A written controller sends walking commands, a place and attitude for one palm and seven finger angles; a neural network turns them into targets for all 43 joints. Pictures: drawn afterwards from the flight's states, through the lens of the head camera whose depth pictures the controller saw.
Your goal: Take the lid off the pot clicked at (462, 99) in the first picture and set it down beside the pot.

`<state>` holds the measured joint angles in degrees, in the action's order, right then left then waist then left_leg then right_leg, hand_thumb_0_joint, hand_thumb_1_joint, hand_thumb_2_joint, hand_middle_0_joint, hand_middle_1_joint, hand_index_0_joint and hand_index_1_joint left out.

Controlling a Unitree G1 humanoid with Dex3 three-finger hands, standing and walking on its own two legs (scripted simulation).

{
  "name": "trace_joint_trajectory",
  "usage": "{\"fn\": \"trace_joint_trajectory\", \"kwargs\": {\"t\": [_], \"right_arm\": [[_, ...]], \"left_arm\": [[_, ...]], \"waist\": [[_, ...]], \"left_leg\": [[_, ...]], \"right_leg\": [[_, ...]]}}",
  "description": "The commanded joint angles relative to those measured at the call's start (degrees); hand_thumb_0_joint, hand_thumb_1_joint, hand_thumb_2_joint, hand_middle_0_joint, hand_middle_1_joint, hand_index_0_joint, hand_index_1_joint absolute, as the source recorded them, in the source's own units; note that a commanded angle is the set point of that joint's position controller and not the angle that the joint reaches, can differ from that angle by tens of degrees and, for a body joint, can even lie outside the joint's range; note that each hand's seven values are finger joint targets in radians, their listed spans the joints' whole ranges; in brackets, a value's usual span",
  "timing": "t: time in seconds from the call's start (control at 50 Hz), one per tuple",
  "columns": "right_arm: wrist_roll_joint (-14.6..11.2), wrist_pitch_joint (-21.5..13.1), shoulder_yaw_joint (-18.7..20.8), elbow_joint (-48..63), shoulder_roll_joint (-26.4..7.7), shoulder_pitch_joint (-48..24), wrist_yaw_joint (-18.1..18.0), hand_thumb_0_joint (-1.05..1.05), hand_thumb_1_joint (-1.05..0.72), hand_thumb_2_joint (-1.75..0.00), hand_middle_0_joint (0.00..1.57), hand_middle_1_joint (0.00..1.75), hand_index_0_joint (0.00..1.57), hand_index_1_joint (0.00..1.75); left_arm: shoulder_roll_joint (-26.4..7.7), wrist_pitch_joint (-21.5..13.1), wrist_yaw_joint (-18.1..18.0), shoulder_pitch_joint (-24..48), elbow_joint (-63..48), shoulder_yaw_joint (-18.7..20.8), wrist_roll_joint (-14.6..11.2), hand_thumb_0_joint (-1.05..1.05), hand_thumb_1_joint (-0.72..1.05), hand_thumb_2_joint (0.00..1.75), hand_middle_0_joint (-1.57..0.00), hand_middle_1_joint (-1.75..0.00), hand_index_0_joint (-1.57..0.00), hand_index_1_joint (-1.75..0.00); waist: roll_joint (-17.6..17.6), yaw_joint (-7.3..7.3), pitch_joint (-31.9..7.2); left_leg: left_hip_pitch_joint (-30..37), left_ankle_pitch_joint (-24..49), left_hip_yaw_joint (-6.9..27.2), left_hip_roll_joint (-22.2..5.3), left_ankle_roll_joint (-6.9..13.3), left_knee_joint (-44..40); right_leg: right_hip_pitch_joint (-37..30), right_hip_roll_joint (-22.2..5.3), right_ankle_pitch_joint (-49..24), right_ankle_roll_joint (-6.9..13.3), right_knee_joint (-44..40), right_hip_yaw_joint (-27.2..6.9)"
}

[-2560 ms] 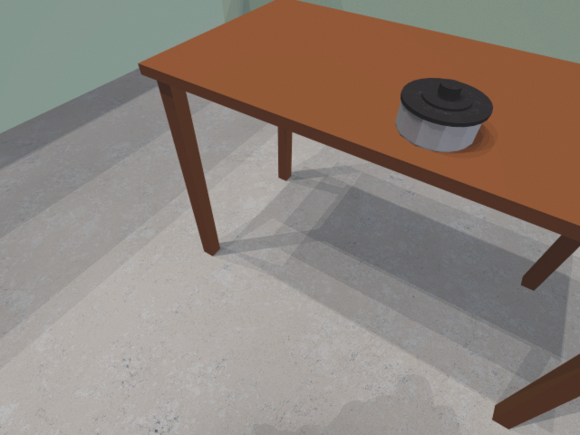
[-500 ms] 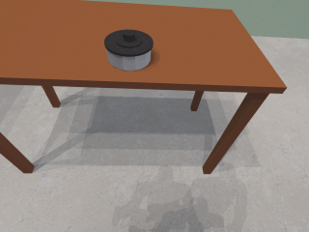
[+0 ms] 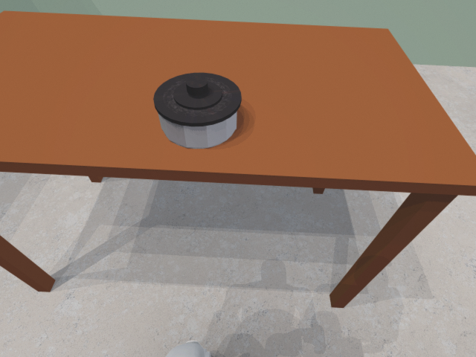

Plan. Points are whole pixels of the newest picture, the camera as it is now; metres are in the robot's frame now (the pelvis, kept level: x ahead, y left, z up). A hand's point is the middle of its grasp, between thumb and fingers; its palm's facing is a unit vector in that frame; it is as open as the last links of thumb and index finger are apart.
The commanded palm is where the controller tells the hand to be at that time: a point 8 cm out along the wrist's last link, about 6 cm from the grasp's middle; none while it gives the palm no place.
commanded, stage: come to a stop and stand still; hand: left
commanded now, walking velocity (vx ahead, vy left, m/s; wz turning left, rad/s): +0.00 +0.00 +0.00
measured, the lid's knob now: (197, 85) +0.56 +0.12 +0.16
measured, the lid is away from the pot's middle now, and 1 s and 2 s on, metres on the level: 0.00 0.00 0.00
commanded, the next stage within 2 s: look again from close up in 1.18 s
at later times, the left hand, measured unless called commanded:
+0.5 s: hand out of the picture +0.06 +0.16 -0.18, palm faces +0.03 -0.97 -0.24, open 7.4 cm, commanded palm none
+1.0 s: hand out of the picture +0.03 +0.14 -0.17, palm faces +0.01 -0.98 -0.20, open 7.4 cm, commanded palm none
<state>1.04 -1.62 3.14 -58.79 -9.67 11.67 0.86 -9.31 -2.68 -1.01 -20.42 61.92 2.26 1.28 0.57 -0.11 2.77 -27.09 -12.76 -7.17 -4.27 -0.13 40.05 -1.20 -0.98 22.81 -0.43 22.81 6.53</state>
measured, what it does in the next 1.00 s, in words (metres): steps on the spot: left foot, then right foot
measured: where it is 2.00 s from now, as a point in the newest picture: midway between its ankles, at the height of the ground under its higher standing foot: outside the picture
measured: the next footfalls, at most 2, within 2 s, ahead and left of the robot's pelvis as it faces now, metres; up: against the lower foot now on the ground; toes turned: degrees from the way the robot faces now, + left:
left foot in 0.04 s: +0.13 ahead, +0.07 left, +0.00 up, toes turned +2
right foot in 0.48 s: +0.08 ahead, -0.16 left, +0.00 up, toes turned -2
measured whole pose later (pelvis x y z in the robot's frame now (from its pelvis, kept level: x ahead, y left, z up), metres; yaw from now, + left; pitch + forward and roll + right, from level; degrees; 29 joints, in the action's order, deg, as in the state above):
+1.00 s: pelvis -0.01 -0.04 -0.01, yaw -1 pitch -3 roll +0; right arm 1.2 1.7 1.9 -57.8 -7.9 21.4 -0.3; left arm -10.0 2.1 -1.4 -17.6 55.2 0.9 0.8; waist -0.3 -1.7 0.3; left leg -21.6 -12.1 -1.4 -0.2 1.2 34.0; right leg 18.1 -0.6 16.9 0.8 36.3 2.0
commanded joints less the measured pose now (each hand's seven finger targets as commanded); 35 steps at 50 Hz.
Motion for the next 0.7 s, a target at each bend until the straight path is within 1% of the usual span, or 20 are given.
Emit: {"fn": "trace_joint_trajectory", "kwargs": {"t": [0.0,0.02,0.04,0.06,0.1,0.16,0.2,0.22,0.28,0.38,0.4,0.42,0.44,0.46,0.48,0.52,0.56,0.58,0.64,0.68], "right_arm": [[1.15,-1.55,1.44,-1.8,-8.53,17.88,-1.29,0.0,-0.9,-0.9,0.2,0.3,0.2,0.3],[1.1,-1.4,2.44,-1.66,-14.47,20.8,-1.89,0.0,-0.9,-0.9,0.2,0.3,0.2,0.3],[0.33,-0.47,1.16,-0.83,-13.6,17.55,-2.43,0.0,-0.9,-0.9,0.2,0.3,0.2,0.3],[0.16,-0.44,0.27,0.25,-10.33,11.39,-2.91,0.0,-0.9,-0.9,0.2,0.3,0.2,0.3],[-0.17,-0.71,-1.3,1.6,-6.66,3.75,-3.58,0.0,-0.9,-0.9,0.2,0.3,0.2,0.3],[-0.68,0.54,-0.85,2.41,-6.96,-0.86,-3.84,0.0,-0.9,-0.9,0.2,0.3,0.2,0.3],[-0.52,1.42,0.19,2.84,-7.78,-0.32,-3.91,0.0,-0.9,-0.9,0.2,0.3,0.2,0.3],[-0.49,1.7,0.49,3.39,-7.98,-0.8,-3.87,0.0,-0.9,-0.9,0.2,0.3,0.2,0.3],[-0.02,2.19,1.33,4.61,-8.78,-3.1,-3.43,0.0,-0.9,-0.9,0.2,0.3,0.2,0.3],[0.44,2.82,2.05,4.82,-8.95,-3.73,-2.6,0.0,-0.9,-0.9,0.2,0.3,0.2,0.3],[-0.84,1.08,2.9,5.94,-12.95,-5.57,-2.68,0.0,-0.9,-0.9,0.2,0.3,0.2,0.3],[-1.14,1.3,2.26,6.89,-9.7,-3.79,-2.66,0.0,-0.9,-0.9,0.2,0.3,0.2,0.3],[-0.72,1.65,1.62,8.1,-4.33,0.31,-1.93,0.0,-0.9,-0.9,0.2,0.3,0.2,0.3],[-0.31,2.33,1.27,8.81,-4.22,-1.7,-1.53,0.0,-0.9,-0.9,0.2,0.3,0.2,0.3],[-0.29,2.53,1.34,9.14,-3.37,-1.21,-1.26,0.0,-0.9,-0.9,0.2,0.3,0.2,0.3],[-0.53,3.25,1.66,8.76,-4.05,1.64,-1.26,0.0,-0.9,-0.9,0.2,0.3,0.2,0.3],[-0.51,2.72,1.51,9.08,-4.24,3.67,-1.35,0.0,-0.9,-0.9,0.2,0.3,0.2,0.3],[-0.54,2.3,1.18,8.59,-4.61,5.4,-1.29,0.0,-0.9,-0.9,0.2,0.3,0.2,0.3],[0.57,1.52,1.27,8.92,-8.73,4.51,-1.5,0.0,-0.9,-0.9,0.2,0.3,0.2,0.3],[0.14,1.57,0.78,9.02,-8.24,0.18,-1.67,0.0,-0.9,-0.9,0.2,0.3,0.2,0.3]], "left_arm": [[-6.61,-0.63,-0.54,-2.75,-2.4,1.13,-0.72,0.0,0.9,0.9,-0.2,-0.3,-0.2,-0.3],[-3.14,-0.01,-0.4,-5.6,-3.3,0.45,-1.53,0.0,0.9,0.9,-0.2,-0.3,-0.2,-0.3],[-4.44,0.34,-1.15,-5.2,-3.5,0.44,-1.39,0.0,0.9,0.9,-0.2,-0.3,-0.2,-0.3],[-3.74,0.84,-1.68,-3.53,-2.7,0.24,-1.27,0.0,0.9,0.9,-0.2,-0.3,-0.2,-0.3],[-2.53,2.11,-1.79,-2.82,-1.56,-0.05,-0.82,0.0,0.9,0.9,-0.2,-0.3,-0.2,-0.3],[-3.13,4.67,-1.75,-5.11,-1.71,0.22,-0.68,0.0,0.9,0.9,-0.2,-0.3,-0.2,-0.3],[-3.67,5.71,-1.72,-4.71,-2.69,0.9,-0.07,0.0,0.9,0.9,-0.2,-0.3,-0.2,-0.3],[-4.07,5.85,-1.67,-4.42,-3.51,1.12,-0.12,0.0,0.9,0.9,-0.2,-0.3,-0.2,-0.3],[-3.21,6.17,-1.32,-3.02,-5.33,1.68,0.22,0.0,0.9,0.9,-0.2,-0.3,-0.2,-0.3],[-2.29,4.9,-0.96,-2.07,-6.89,1.21,0.12,0.0,0.9,0.9,-0.2,-0.3,-0.2,-0.3],[-4.96,3.52,-1.87,-5.62,-5.29,0.28,0.19,0.0,0.9,0.9,-0.2,-0.3,-0.2,-0.3],[-6.33,3.03,-1.74,-4.92,-6.3,0.76,0.2,0.0,0.9,0.9,-0.2,-0.3,-0.2,-0.3],[-10.17,2.63,-2.13,-0.28,-9.48,1.32,0.73,0.0,0.9,0.9,-0.2,-0.3,-0.2,-0.3],[-11.27,2.1,-2.24,-0.21,-10.44,1.03,0.83,0.0,0.9,0.9,-0.2,-0.3,-0.2,-0.3],[-12.04,2.08,-2.24,1.41,-10.84,0.6,1.39,0.0,0.9,0.9,-0.2,-0.3,-0.2,-0.3],[-12.35,2.32,-1.98,5.21,-11.99,1.49,0.87,0.0,0.9,0.9,-0.2,-0.3,-0.2,-0.3],[-11.11,2.64,-2.26,7.81,-12.81,1.2,0.34,0.0,0.9,0.9,-0.2,-0.3,-0.2,-0.3],[-10.07,2.96,-2.25,8.04,-13.04,0.94,0.27,0.0,0.9,0.9,-0.2,-0.3,-0.2,-0.3],[-6.27,3.89,-1.94,3.13,-12.61,0.08,-0.41,0.0,0.9,0.9,-0.2,-0.3,-0.2,-0.3],[-6.58,3.86,-1.44,-0.83,-10.36,-0.02,-0.09,0.0,0.9,0.9,-0.2,-0.3,-0.2,-0.3]], "waist": [[1.59,-6.87,-7.02],[15.88,-6.22,-11.58],[11.8,-4.6,-12.4],[5.34,-2.74,-6.56],[5.5,-0.03,-0.25],[5.68,1.53,-1.96],[6.09,0.72,-4.51],[3.48,0.87,-4.86],[5.78,0.85,-5.67],[9.69,0.42,-4.65],[-1.46,3.92,-11.86],[-2.76,3.52,-10.51],[-15.89,-0.28,-7.75],[-13.46,1.26,-5.61],[-6.06,-0.12,-4.24],[-9.17,-1.86,-4.81],[-12.17,-3.48,0.43],[-8.84,-3.8,2.53],[13.28,-1.16,5.22],[8.96,2.31,5.45]], "left_leg": [[28.77,16.97,6.84,-3.89,4.19,-11.32],[35.97,33.53,26.47,-19.68,10.8,-16.51],[31.21,40.33,28.03,-22.35,14.58,-19.13],[22.1,41.16,22.22,-20.68,14.0,-20.51],[12.44,40.64,15.51,-17.1,11.44,-22.78],[11.82,36.25,10.05,-14.94,10.6,-22.81],[13.83,31.89,10.21,-15.18,11.04,-22.65],[12.97,28.76,10.73,-15.5,11.38,-22.63],[12.62,19.0,9.52,-14.39,10.76,-22.92],[9.79,2.24,10.99,-12.33,8.62,-22.36],[15.48,13.86,7.36,-11.24,4.86,-8.77],[17.86,14.97,6.53,-5.43,2.0,-5.01],[6.75,-3.1,1.93,1.21,-0.55,-0.9],[4.33,-13.78,2.25,3.21,-0.97,4.5],[5.66,-13.39,2.71,4.05,-1.04,6.35],[8.39,-10.17,3.4,4.34,-0.7,7.57],[13.1,-6.28,3.88,3.38,-0.18,-0.16],[15.9,-4.96,5.39,2.54,0.17,-6.4],[2.45,-20.02,23.56,-7.52,6.17,-25.99],[-6.58,-22.97,20.88,-6.34,6.8,-26.29]], "right_leg": [[15.6,-5.63,-29.18,2.93,22.76,-0.59],[26.38,2.02,9.33,0.51,40.04,0.96],[25.29,0.75,14.75,1.18,46.43,-6.81],[23.44,-1.94,10.81,0.73,45.68,-8.66],[21.44,-4.16,6.91,-1.14,39.97,-9.59],[19.45,-3.84,4.32,-1.66,34.25,-8.16],[21.75,-2.51,3.32,-1.56,36.8,-7.6],[21.97,-2.13,3.76,-1.2,37.81,-7.92],[23.7,-1.73,1.59,-1.42,36.96,-7.39],[16.7,-1.63,0.0,-0.59,18.76,-3.95],[16.29,-4.16,-6.92,0.49,4.55,-8.39],[13.47,-4.7,-18.79,0.76,-5.17,-7.04],[11.42,-11.79,-30.35,4.63,-0.44,-17.86],[14.81,-15.48,-30.18,8.22,-0.17,-21.05],[17.16,-14.95,-26.0,9.96,0.41,-17.24],[20.77,-11.91,-12.98,9.15,-0.67,-16.85],[29.4,-11.13,-3.53,7.59,0.43,-14.87],[32.58,-8.83,2.52,5.9,2.32,-12.93],[24.76,1.59,6.58,1.14,15.28,-4.63],[14.55,0.09,0.5,1.83,15.15,-5.28]]}}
